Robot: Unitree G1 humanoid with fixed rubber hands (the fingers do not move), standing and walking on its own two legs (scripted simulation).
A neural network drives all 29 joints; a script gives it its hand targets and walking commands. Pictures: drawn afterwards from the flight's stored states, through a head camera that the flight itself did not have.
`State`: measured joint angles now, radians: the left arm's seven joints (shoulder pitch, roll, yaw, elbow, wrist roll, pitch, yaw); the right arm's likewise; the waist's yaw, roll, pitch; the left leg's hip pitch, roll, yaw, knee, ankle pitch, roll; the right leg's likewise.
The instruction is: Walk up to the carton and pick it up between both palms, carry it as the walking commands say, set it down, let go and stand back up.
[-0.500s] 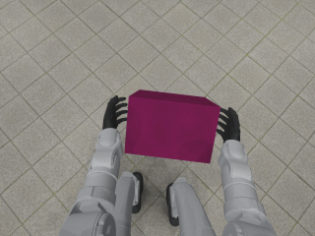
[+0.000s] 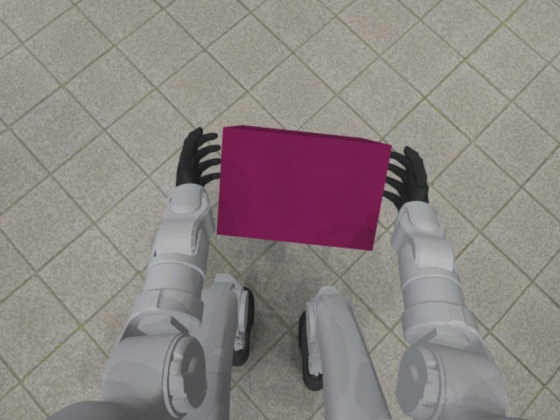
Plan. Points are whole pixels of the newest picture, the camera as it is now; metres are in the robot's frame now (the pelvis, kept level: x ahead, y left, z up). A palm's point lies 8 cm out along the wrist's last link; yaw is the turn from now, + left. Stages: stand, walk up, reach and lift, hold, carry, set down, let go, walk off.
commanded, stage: set down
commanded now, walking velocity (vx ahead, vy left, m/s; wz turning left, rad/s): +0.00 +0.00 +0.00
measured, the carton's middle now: (298, 179) +0.45 -0.02 -0.20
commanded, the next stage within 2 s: none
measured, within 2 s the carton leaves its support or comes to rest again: neither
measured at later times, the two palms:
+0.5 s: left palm (202, 179) +0.44 +0.14 -0.18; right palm (388, 195) +0.43 -0.18 -0.19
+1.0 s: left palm (211, 180) +0.46 +0.14 -0.27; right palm (373, 193) +0.45 -0.18 -0.27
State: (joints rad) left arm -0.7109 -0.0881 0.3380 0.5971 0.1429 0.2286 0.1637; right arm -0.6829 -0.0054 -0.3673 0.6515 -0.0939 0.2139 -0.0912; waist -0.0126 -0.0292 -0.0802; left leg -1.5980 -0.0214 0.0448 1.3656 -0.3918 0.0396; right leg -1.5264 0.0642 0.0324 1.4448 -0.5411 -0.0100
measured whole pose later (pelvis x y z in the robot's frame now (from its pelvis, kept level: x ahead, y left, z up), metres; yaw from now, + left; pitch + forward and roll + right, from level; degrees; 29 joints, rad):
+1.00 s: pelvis -0.03 -0.01 -0.13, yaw +1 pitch +45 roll +0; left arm -1.08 0.03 0.36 0.70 0.11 0.24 0.18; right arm -1.02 -0.13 -0.36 0.73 -0.03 0.24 -0.08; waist -0.01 -0.03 0.01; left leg -2.14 -0.02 0.04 1.77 -0.42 0.04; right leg -2.05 0.06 0.00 1.88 -0.61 -0.01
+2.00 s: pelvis -0.04 -0.01 -0.20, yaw +0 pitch +37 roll +0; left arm -1.45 0.25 0.29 0.99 -0.01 0.20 0.13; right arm -1.34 -0.28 -0.28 0.91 0.04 0.21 -0.03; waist -0.01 0.00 0.37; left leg -2.23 -0.02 0.04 2.04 -0.45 0.04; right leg -2.13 0.06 -0.02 2.16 -0.67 -0.01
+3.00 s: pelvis -0.03 -0.01 -0.22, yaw +0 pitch +38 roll +0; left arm -1.52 0.26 0.39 0.99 0.07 0.16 0.02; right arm -1.40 -0.30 -0.33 0.91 -0.02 0.18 0.06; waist -0.01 0.00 0.40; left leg -2.27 -0.02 0.04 2.10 -0.49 0.04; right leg -2.16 0.07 -0.02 2.21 -0.70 -0.01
